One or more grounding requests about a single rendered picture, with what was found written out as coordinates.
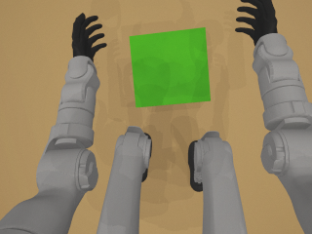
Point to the robot right upper arm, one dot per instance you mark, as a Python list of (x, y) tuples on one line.
[(287, 154)]

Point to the robot left upper arm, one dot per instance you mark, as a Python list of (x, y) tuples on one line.
[(63, 178)]

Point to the right robot foot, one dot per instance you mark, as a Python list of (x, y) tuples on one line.
[(196, 186)]

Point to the right robot thigh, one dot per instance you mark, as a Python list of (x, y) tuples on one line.
[(222, 206)]

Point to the carton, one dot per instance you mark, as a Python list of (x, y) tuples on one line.
[(170, 67)]

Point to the left robot hand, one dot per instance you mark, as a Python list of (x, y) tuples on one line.
[(81, 43)]

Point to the left robot forearm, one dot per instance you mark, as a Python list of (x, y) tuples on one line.
[(76, 109)]

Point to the right robot hand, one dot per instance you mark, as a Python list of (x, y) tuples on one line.
[(264, 21)]

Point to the right robot forearm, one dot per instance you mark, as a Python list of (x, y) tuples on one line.
[(285, 102)]

